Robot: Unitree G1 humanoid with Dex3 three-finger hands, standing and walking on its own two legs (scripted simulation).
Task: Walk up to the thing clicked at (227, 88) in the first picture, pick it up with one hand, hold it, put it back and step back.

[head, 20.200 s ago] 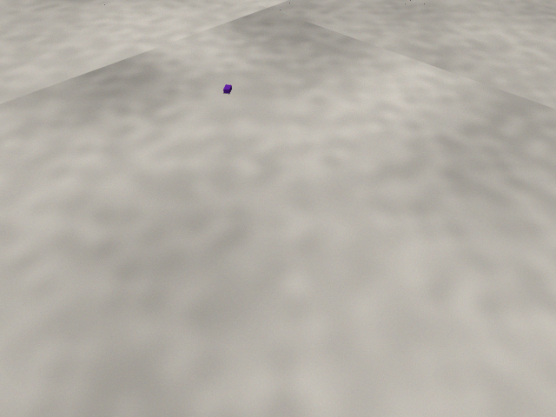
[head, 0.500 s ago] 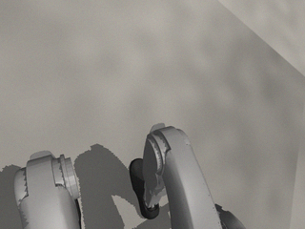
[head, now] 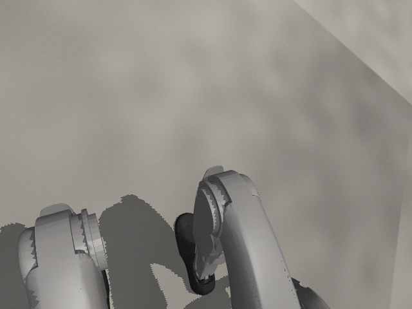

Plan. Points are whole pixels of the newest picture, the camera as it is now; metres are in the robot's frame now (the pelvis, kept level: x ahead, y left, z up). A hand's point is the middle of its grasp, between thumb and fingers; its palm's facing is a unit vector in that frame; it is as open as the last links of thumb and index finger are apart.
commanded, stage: rise first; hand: left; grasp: from above
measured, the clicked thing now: out of the picture +0.51 +0.33 -0.30
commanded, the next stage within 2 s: approach in 1.98 s
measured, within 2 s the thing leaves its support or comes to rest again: neither
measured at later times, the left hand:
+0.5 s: hand out of the picture +0.46 +0.36 -0.18, palm faces -0.47 -0.05 -0.88, open 11.6 cm
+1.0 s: hand out of the picture +0.46 +0.37 -0.17, palm faces -0.48 -0.06 -0.87, open 11.6 cm
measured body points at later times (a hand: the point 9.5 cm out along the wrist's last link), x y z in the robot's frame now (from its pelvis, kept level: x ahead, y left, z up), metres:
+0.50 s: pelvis +0.00 +0.00 +0.00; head +0.25 +0.12 +0.35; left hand +0.48 +0.36 -0.12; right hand +0.06 -0.27 -0.07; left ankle +0.07 +0.11 -0.28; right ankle +0.12 -0.13 -0.28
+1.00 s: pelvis +0.00 +0.00 +0.00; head +0.25 +0.12 +0.35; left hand +0.48 +0.37 -0.12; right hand +0.06 -0.27 -0.07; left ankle +0.07 +0.11 -0.28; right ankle +0.12 -0.13 -0.28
